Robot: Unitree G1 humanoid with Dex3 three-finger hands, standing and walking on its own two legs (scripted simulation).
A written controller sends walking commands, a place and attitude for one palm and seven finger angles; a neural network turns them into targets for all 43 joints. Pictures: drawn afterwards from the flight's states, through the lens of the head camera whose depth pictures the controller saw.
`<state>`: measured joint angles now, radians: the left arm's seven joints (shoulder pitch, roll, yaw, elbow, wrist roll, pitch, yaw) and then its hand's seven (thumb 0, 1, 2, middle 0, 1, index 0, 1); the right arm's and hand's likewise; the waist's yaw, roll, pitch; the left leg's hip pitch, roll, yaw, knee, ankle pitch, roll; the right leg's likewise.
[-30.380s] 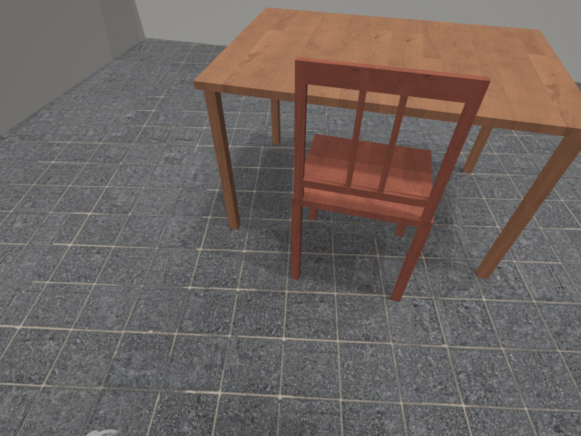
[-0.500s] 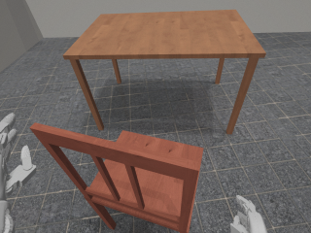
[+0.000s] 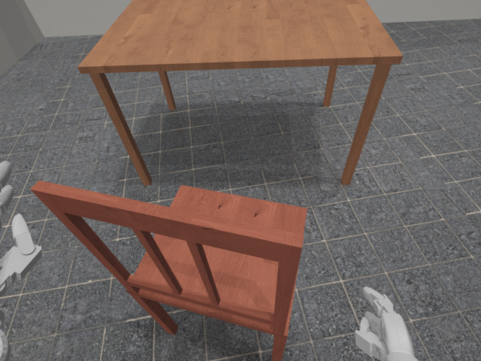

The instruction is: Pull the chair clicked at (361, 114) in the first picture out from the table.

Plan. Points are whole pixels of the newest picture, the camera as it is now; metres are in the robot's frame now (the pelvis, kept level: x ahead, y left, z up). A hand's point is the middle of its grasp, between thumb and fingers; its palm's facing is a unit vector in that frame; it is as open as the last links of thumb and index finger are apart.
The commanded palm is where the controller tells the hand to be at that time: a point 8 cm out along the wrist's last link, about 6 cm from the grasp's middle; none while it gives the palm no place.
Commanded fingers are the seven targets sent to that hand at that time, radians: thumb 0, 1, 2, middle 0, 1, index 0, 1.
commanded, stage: step back with the hand held close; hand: left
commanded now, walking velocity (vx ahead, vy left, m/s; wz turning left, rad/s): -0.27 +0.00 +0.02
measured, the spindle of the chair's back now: (161, 264) +0.30 +0.20 -0.07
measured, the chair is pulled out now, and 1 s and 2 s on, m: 0.61 0.61 0.61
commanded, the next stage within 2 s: stop stepping back and stand still in 1.12 s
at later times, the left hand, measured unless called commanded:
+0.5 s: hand out of the picture +0.13 +0.28 +0.15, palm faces +0.47 -0.75 -0.46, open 7.4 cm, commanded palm +0.07 +0.31 +0.18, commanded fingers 0.00 0.90 0.90 -0.20 -0.30 -0.20 -0.30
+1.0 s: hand out of the picture +0.04 +0.29 +0.16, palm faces +0.51 -0.73 -0.45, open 7.4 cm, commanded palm -0.01 +0.33 +0.18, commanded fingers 0.00 0.90 0.90 -0.20 -0.30 -0.20 -0.30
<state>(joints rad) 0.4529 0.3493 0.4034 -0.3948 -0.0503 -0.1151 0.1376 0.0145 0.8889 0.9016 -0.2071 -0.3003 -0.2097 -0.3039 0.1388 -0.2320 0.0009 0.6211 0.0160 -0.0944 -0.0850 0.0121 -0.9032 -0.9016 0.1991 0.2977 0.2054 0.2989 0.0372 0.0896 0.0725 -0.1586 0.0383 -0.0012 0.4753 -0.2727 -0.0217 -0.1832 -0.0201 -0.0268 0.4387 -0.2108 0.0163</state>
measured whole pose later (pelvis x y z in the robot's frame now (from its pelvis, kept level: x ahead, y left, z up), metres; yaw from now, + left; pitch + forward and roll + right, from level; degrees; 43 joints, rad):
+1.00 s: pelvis -0.14 +0.02 -0.03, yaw +1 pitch -2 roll +0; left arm 0.52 0.41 0.46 -0.56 -0.03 -0.23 0.18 0.01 0.89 0.90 -0.21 -0.30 -0.21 -0.30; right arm 0.19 -0.23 0.00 0.64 -0.01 -0.10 -0.07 0.01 -0.90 -0.90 0.20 0.30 0.21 0.30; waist 0.03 -0.02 0.06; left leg -0.40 0.01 0.01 0.75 -0.40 0.01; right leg -0.50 -0.08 -0.02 0.61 -0.15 0.03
